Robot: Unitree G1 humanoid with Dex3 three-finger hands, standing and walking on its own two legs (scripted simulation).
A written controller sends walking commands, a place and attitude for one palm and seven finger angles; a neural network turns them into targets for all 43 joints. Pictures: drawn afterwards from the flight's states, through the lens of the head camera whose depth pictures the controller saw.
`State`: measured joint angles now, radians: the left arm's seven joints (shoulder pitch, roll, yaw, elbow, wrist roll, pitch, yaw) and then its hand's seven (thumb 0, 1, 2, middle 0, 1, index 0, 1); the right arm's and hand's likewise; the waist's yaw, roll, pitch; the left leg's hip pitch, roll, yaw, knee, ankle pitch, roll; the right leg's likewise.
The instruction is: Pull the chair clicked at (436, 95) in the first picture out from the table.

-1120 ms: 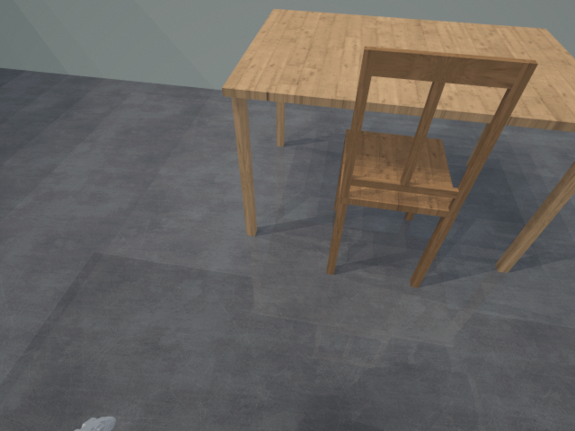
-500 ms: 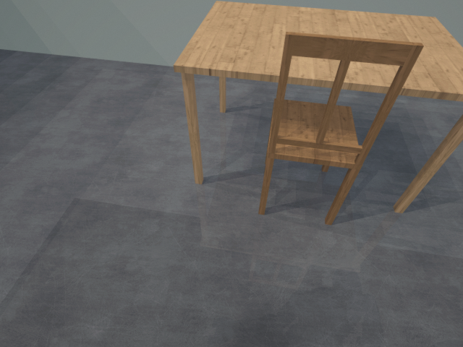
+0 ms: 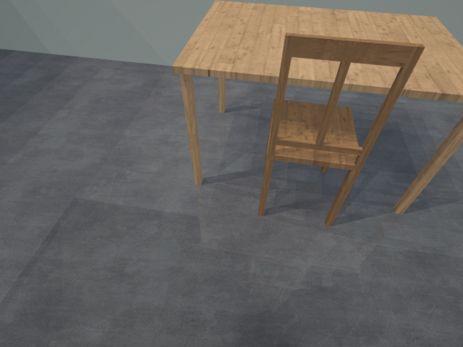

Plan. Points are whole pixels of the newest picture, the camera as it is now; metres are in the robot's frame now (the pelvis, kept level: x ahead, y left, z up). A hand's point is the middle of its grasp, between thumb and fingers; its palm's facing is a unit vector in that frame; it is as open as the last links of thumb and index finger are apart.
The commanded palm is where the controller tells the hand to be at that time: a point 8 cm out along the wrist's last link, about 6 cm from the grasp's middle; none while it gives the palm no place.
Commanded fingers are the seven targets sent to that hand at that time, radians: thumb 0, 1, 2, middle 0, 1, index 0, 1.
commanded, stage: look at it before walking up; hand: left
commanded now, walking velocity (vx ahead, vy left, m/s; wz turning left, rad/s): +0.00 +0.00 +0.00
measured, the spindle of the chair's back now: (330, 107) +0.88 -0.29 -0.08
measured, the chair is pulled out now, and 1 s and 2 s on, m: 0.00 0.00 0.00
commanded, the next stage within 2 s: walk to a spot facing it in 0.32 s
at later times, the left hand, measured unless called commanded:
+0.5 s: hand out of the picture +0.08 +0.25 -0.15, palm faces -0.02 -0.94 -0.33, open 7.4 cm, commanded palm none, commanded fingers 0.00 0.90 0.90 -0.20 -0.30 -0.20 -0.30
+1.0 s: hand out of the picture +0.06 +0.15 -0.17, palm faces -0.20 -0.94 -0.29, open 7.4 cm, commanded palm none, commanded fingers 0.00 0.90 0.90 -0.20 -0.30 -0.20 -0.30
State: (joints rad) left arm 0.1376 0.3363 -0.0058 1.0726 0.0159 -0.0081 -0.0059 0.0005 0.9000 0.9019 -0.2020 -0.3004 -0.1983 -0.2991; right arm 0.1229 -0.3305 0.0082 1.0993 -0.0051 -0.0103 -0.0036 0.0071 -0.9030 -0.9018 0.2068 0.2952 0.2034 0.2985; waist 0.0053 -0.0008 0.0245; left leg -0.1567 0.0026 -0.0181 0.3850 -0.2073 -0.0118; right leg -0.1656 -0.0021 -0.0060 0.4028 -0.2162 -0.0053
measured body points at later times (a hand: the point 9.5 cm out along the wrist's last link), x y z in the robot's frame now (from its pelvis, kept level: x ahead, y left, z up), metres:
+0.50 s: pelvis +0.01 +0.00 +0.00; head +0.01 +0.00 +0.45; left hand +0.08 +0.30 -0.13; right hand +0.09 -0.29 -0.13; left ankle +0.00 +0.13 -0.74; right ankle +0.00 -0.11 -0.74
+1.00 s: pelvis -0.03 -0.04 -0.01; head +0.00 -0.08 +0.43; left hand +0.07 +0.20 -0.14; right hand -0.01 -0.30 -0.18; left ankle -0.01 +0.12 -0.67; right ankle -0.02 -0.10 -0.74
